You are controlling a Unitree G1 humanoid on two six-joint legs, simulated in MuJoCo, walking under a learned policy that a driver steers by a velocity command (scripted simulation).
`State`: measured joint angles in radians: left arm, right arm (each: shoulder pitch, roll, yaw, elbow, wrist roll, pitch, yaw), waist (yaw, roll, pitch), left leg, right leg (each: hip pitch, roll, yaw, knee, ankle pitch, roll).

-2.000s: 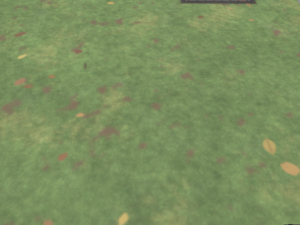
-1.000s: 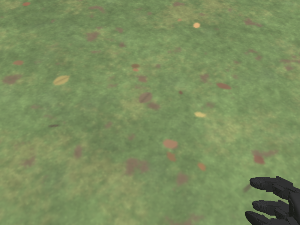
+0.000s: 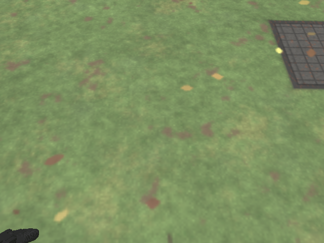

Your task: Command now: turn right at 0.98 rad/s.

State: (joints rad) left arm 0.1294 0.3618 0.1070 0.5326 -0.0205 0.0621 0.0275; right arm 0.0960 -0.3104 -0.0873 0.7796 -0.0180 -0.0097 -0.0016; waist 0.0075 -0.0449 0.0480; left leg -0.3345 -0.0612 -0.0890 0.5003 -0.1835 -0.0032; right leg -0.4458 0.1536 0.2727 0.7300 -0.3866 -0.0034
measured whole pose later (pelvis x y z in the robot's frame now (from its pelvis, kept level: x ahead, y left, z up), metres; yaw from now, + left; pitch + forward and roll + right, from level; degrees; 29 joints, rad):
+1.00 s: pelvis +0.05 -0.02 +0.00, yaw -19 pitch +2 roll -1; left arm 0.06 0.30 0.07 0.69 0.01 0.02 0.04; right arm 0.25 -0.32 -0.07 0.69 0.01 0.00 0.01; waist -0.04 -0.04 0.07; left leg -0.31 -0.03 0.00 0.59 -0.32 0.05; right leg -0.45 0.04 0.04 1.08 -0.55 0.05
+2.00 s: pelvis +0.53 +0.10 +0.00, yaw +12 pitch -1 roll +2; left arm 0.31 0.31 0.05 0.80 -0.06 -0.06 0.00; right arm 0.33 -0.26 -0.06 0.74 -0.01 -0.10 0.03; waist -0.02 -0.04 0.05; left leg -0.17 -0.02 0.17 0.48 -0.30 0.04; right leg -0.56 -0.14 0.08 1.31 -0.20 -0.05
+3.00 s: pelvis +1.39 +0.09 +0.00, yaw -44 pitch -1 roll +5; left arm 0.09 0.33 0.05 0.55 -0.04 -0.02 -0.03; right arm 0.46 -0.32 -0.09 0.83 -0.01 -0.10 0.00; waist -0.11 -0.05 0.04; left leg 0.06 -0.05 0.16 0.31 -0.36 -0.01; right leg -0.85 -0.12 0.02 1.18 -0.11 -0.05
